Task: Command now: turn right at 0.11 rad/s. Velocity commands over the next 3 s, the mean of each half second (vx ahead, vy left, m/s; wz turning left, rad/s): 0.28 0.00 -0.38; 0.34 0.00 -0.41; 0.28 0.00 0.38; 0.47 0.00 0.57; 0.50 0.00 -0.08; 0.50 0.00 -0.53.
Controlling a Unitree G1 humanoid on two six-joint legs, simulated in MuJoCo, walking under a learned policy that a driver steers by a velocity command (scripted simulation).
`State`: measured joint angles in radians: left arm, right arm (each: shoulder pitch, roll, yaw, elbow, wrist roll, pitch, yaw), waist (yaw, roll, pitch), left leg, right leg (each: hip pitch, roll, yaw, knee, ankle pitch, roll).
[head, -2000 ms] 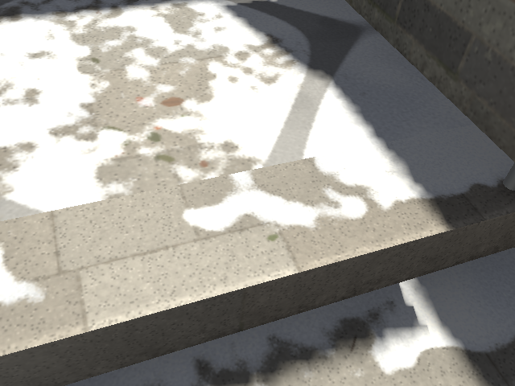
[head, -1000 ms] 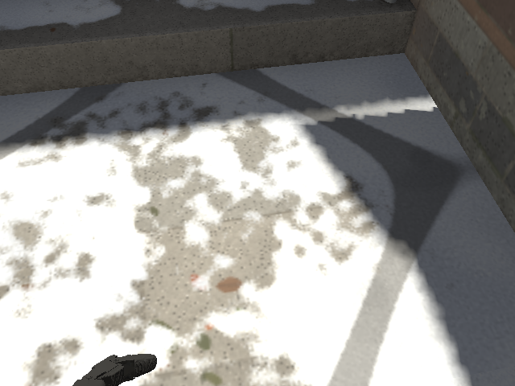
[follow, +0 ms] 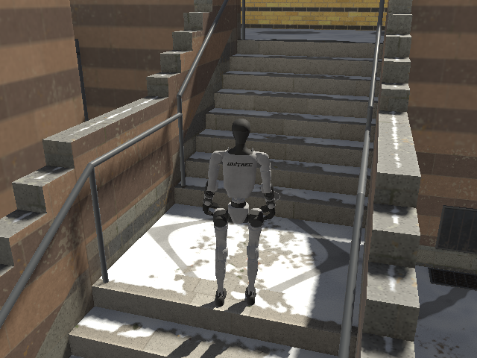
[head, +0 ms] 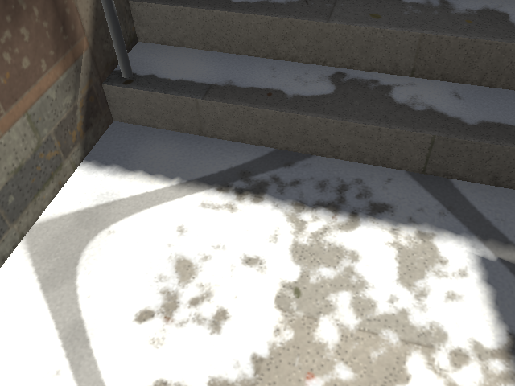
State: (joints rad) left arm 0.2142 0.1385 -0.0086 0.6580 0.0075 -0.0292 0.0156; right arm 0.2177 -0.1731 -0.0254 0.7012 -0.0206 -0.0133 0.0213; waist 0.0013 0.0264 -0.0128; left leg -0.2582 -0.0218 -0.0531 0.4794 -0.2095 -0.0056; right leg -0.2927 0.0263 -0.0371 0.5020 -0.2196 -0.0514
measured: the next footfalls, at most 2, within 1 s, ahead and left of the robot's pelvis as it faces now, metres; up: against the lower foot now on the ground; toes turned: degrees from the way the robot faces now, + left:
right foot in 0.58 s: +0.32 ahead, -0.22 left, +0.00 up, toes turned -22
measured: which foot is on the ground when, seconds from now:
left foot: down 0.00-0.60, up 0.62-1.00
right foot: down 0.00-0.22, up 0.24-0.56, down 0.58-1.00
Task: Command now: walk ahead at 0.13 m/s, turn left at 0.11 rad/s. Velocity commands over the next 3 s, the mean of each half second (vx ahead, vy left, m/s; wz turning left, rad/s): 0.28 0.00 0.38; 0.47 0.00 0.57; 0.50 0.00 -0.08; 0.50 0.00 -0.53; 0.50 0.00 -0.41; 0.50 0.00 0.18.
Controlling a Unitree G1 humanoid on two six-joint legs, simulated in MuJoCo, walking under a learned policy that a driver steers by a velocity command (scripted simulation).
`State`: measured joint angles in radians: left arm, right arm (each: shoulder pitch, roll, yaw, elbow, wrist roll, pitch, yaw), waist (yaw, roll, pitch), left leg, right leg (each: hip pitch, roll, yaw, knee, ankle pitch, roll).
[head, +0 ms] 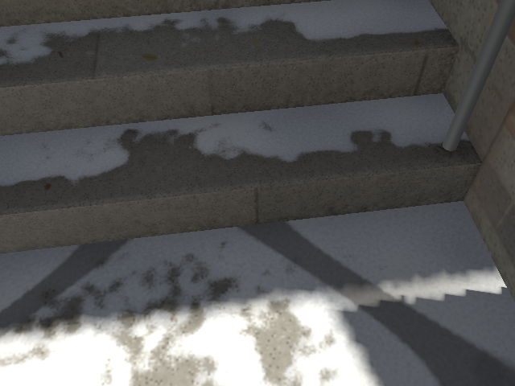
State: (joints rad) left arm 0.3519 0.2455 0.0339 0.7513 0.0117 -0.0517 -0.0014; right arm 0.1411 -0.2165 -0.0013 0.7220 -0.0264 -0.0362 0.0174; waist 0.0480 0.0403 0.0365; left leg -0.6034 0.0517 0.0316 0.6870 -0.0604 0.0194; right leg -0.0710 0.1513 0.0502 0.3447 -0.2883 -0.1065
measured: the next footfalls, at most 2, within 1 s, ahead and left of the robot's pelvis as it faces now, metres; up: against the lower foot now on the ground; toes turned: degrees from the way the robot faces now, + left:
left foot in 0.06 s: +0.19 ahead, +0.09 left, +0.00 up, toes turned +2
right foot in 0.56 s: +0.30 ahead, -0.10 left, +0.00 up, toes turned +20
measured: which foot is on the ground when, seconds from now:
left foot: up 0.00-0.04, down 0.06-0.56, up 0.58-1.00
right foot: down 0.00-0.08, up 0.10-0.54, down 0.56-1.00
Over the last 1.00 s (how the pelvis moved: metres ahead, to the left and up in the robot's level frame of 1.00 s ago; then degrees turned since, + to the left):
0.39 -0.18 0.00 -27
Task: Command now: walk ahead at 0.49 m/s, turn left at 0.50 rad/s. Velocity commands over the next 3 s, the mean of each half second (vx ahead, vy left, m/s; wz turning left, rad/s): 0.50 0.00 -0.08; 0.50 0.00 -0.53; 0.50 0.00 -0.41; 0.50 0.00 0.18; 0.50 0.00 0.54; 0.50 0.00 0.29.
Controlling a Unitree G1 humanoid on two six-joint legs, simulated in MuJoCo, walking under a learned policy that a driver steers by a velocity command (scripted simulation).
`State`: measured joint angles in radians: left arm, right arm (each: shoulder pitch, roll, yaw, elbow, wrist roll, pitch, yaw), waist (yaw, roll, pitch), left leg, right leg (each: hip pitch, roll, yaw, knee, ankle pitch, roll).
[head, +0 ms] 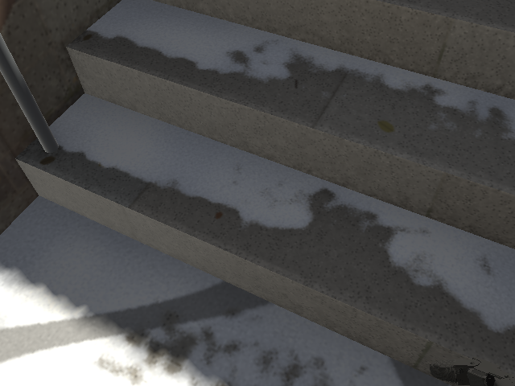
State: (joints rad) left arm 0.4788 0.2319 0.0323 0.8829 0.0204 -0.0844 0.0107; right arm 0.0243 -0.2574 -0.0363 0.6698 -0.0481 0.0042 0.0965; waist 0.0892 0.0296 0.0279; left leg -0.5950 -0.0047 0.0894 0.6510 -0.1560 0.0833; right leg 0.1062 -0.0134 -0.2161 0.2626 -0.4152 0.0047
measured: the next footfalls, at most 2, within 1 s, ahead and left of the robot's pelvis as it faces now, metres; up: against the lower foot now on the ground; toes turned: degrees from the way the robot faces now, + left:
left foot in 0.04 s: +0.18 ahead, +0.08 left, +0.00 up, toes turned +5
right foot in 0.54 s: +0.41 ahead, -0.09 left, +0.00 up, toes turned -10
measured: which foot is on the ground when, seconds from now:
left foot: up 0.00-0.02, down 0.04-0.54, up 0.56-1.00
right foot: down 0.00-0.06, up 0.08-0.52, down 0.54-1.00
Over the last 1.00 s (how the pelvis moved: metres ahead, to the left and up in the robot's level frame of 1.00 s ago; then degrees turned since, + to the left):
0.37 0.05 -0.01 33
